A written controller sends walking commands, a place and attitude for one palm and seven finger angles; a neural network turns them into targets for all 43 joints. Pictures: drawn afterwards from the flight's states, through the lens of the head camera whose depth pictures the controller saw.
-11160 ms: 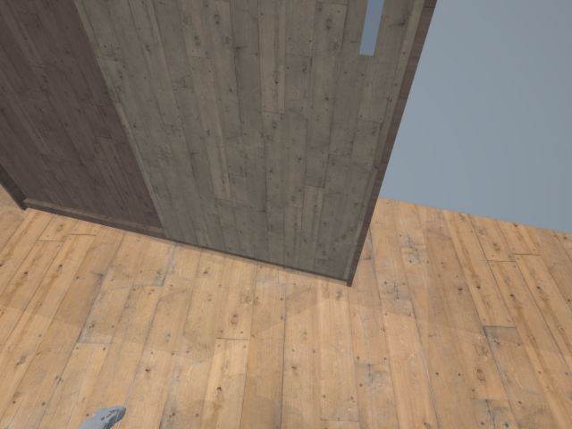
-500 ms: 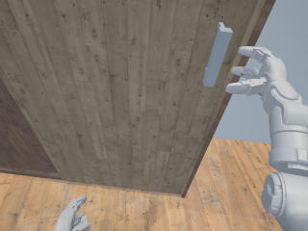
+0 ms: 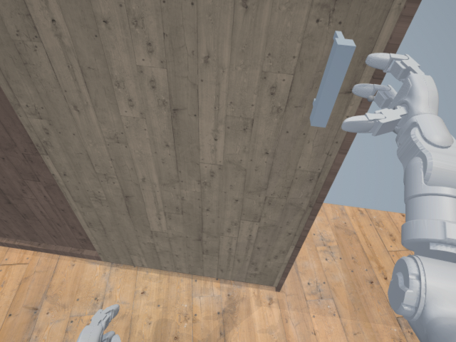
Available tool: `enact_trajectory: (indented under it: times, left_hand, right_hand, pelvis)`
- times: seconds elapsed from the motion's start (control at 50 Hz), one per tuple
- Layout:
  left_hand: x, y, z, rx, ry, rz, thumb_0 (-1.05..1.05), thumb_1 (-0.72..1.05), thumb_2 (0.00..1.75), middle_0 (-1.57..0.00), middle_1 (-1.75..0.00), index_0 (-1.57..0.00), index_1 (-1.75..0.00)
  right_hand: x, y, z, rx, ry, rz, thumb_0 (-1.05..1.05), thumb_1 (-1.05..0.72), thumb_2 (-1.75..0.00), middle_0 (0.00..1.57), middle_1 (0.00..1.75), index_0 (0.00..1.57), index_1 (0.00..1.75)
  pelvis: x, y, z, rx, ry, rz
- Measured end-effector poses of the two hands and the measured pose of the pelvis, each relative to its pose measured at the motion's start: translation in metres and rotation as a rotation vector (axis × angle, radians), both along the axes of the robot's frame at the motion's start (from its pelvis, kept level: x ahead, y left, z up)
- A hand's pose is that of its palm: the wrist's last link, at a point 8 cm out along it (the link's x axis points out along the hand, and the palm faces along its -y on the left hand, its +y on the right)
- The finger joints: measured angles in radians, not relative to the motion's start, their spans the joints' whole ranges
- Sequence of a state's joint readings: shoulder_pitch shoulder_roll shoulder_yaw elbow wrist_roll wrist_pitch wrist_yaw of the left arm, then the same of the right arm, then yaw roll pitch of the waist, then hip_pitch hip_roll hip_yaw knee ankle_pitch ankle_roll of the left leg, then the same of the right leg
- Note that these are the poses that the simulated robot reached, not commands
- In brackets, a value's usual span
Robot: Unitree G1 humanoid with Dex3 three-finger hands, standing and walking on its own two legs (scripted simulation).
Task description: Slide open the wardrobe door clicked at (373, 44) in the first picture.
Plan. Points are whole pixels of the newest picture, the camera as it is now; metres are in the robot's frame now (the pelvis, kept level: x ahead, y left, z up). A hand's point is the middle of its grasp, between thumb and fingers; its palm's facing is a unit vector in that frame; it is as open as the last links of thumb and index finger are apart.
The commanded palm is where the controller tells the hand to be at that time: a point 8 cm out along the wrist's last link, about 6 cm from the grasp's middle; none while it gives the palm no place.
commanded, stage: move the hooked fingers beside the handle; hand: right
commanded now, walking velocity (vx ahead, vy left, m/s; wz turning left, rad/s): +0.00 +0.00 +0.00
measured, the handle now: (327, 80) +0.50 -0.13 +0.25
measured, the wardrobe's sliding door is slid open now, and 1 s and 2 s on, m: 0.00 0.00 0.00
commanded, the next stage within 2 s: none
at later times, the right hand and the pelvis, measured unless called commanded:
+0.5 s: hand (366, 101) +0.42 -0.17 +0.26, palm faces +0.06 +1.00 +0.00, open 14.0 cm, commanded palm +0.40 -0.23 +0.25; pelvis +0.00 +0.00 +0.00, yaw -1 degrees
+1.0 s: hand (364, 102) +0.43 -0.17 +0.25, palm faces +0.06 +1.00 +0.00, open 14.0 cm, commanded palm +0.41 -0.23 +0.26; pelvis +0.00 +0.00 +0.00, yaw +0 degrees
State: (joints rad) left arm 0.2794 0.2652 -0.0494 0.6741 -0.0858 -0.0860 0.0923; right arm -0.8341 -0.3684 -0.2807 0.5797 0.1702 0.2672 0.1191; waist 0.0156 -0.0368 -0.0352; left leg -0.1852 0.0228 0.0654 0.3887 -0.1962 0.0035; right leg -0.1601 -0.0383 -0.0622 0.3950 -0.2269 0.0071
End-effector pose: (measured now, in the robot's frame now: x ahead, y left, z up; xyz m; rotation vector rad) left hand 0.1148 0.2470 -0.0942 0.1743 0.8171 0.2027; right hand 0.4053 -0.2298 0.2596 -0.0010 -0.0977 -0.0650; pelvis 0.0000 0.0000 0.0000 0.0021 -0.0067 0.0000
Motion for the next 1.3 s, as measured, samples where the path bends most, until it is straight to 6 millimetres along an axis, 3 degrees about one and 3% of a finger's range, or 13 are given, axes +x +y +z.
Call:
enact_trajectory:
  times: [0.08, 0.24, 0.36, 0.46, 0.58, 0.7, 0.76, 0.86, 0.92, 1.02, 1.1, 1.22, 1.3]
  left_hand:
    - [0.008, -0.003, 0.002, -0.014, -0.026, -0.004, 0.02, 0.91, 0.9, -0.2, -0.3, -0.2, -0.3]
    - [0.023, -0.008, 0.006, -0.023, -0.051, -0.028, 0.02, 0.91, 0.9, -0.2, -0.3, -0.2, -0.3]
    - [0.035, -0.014, 0.011, -0.013, -0.071, -0.064, 0.02, 0.91, 0.9, -0.2, -0.3, -0.2, -0.3]
    - [0.042, -0.018, 0.011, -0.025, -0.083, -0.074, 0.02, 0.91, 0.9, -0.2, -0.3, -0.2, -0.3]
    - [0.034, -0.018, 0.008, -0.034, -0.068, -0.054, 0.01, 0.91, 0.9, -0.2, -0.3, -0.2, -0.3]
    - [0.017, -0.011, 0.005, -0.016, -0.026, -0.037, 0.02, 0.91, 0.9, -0.2, -0.3, -0.2, -0.3]
    - [0.01, -0.007, 0.003, -0.005, 0.0, -0.025, 0.02, 0.91, 0.9, -0.2, -0.3, -0.2, -0.3]
    - [0.003, -0.001, -0.002, 0.001, 0.025, -0.005, 0.02, 0.91, 0.9, -0.2, -0.3, -0.2, -0.3]
    - [0.0, 0.0, -0.003, 0.002, 0.029, 0.001, 0.02, 0.91, 0.9, -0.2, -0.3, -0.2, -0.3]
    - [0.003, -0.003, 0.0, 0.001, 0.012, -0.005, 0.02, 0.91, 0.9, -0.2, -0.3, -0.2, -0.3]
    - [0.012, -0.006, 0.003, -0.011, -0.014, -0.006, 0.02, 0.91, 0.9, -0.2, -0.3, -0.2, -0.3]
    - [0.022, -0.009, 0.004, -0.021, -0.023, -0.017, 0.02, 0.91, 0.9, -0.2, -0.3, -0.2, -0.3]
    - [0.026, -0.009, 0.005, -0.008, -0.024, -0.035, 0.02, 0.91, 0.9, -0.2, -0.3, -0.2, -0.3]
  right_hand:
    - [0.001, 0.0, 0.007, -0.001, 0.016, -0.006, -0.01, 0.5, -0.3, 0.3, 1.2, 0.3, 1.2]
    - [-0.008, -0.012, -0.015, -0.018, 0.1, -0.04, -0.01, 0.5, -0.3, 0.3, 1.2, 0.3, 1.2]
    - [-0.017, -0.002, 0.006, -0.02, -0.027, -0.006, -0.01, 0.5, -0.3, 0.3, 1.2, 0.3, 1.2]
    - [-0.011, 0.007, 0.01, -0.013, 0.049, 0.013, -0.01, 0.5, -0.3, 0.3, 1.2, 0.3, 1.2]
    - [-0.002, 0.002, -0.017, 0.011, 0.155, -0.035, -0.01, 0.5, -0.3, 0.3, 1.2, 0.3, 1.2]
    - [-0.005, -0.004, 0.002, -0.016, -0.009, -0.042, -0.01, 0.5, -0.3, 0.3, 1.2, 0.3, 1.2]
    - [-0.001, -0.006, 0.01, -0.014, 0.006, -0.024, -0.01, 0.5, -0.3, 0.3, 1.2, 0.3, 1.2]
    - [0.007, -0.01, -0.006, -0.017, 0.148, -0.02, -0.01, 0.5, -0.3, 0.3, 1.2, 0.3, 1.2]
    - [0.008, -0.006, -0.016, -0.017, 0.143, -0.016, -0.01, 0.5, -0.3, 0.3, 1.2, 0.3, 1.2]
    - [0.005, 0.006, -0.006, 0.008, 0.007, 0.006, -0.01, 0.5, -0.3, 0.3, 1.2, 0.3, 1.2]
    - [0.006, 0.002, 0.005, 0.006, 0.0, -0.012, -0.01, 0.5, -0.3, 0.3, 1.2, 0.3, 1.2]
    - [0.007, -0.016, -0.015, -0.014, 0.155, -0.052, -0.01, 0.5, -0.3, 0.3, 1.2, 0.3, 1.2]
    - [0.0, -0.018, -0.018, -0.018, 0.091, -0.04, -0.01, 0.5, -0.3, 0.3, 1.2, 0.3, 1.2]
  pelvis:
    - [0.002, -0.001, 0.0, 0.0, 0.0, 0.005]
    - [0.001, -0.001, 0.0, -0.001, 0.0, 0.001]
    - [0.0, -0.001, 0.0, 0.001, -0.013, -0.01]
    - [0.0, -0.002, 0.0, 0.0, -0.009, -0.016]
    - [-0.002, -0.001, 0.0, -0.002, 0.002, -0.006]
    - [-0.001, 0.001, 0.0, 0.0, -0.006, -0.001]
    - [0.0, 0.001, 0.0, 0.002, -0.004, -0.005]
    - [0.0, -0.002, 0.001, 0.002, 0.012, -0.009]
    - [0.0, -0.003, 0.001, 0.001, 0.015, -0.006]
    - [0.002, -0.002, 0.001, 0.0, 0.007, 0.002]
    - [0.005, -0.002, 0.001, 0.001, 0.004, 0.008]
    - [0.005, -0.002, 0.001, 0.001, 0.014, 0.002]
    - [0.005, -0.002, 0.001, 0.002, 0.01, -0.004]
